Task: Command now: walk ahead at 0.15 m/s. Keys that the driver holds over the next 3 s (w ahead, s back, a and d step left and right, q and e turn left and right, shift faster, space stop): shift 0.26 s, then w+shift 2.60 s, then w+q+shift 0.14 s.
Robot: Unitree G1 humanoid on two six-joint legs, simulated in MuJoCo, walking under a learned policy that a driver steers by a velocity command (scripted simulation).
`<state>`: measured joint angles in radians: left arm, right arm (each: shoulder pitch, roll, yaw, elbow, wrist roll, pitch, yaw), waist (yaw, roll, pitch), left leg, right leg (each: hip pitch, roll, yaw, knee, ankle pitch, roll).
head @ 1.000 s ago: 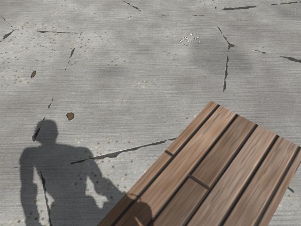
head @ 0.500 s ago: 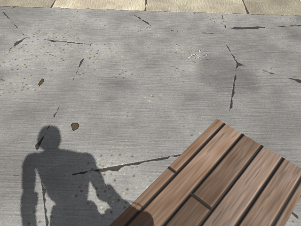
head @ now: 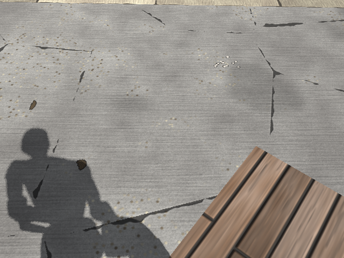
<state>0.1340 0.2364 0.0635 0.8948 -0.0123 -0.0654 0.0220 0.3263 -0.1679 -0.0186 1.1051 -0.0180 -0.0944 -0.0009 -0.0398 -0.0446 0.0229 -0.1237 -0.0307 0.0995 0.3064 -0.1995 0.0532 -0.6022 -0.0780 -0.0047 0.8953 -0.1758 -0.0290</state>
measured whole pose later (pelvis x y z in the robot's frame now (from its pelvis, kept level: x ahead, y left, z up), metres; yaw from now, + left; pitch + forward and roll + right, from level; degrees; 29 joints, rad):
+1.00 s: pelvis +0.47 -0.13 -0.01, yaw +0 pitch +0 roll -2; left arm 0.45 0.20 0.04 1.07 0.00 -0.11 -0.03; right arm 0.11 -0.24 -0.06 0.85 0.02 -0.09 -0.01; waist 0.05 0.04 -0.04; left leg -0.81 0.17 -0.03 1.16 -0.08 0.08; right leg -0.08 0.06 -0.10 0.37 -0.29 -0.06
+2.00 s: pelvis +1.40 -0.17 -0.01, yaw +0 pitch -1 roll -2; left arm 0.44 0.25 0.05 0.96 0.00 -0.12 -0.05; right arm 0.15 -0.27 -0.03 0.80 0.03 -0.10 0.01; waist 0.06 0.04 0.01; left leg -0.64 0.13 -0.07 1.18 -0.24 0.09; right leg -0.17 0.10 -0.06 0.38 -0.21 -0.09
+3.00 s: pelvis +2.37 -0.19 -0.01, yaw +3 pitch -1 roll -3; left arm 0.38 0.26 0.06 0.90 0.01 -0.12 -0.05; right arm 0.22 -0.28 -0.04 0.81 0.05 -0.09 0.01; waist 0.05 0.04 0.02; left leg -0.60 0.11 -0.09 1.24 -0.25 0.09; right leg -0.18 0.08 -0.11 0.40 -0.22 -0.08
